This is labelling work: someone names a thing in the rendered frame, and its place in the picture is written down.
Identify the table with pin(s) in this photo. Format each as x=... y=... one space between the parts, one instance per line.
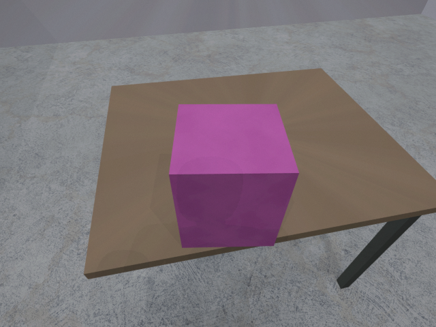
x=352 y=173

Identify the carton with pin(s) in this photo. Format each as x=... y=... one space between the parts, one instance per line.
x=232 y=174

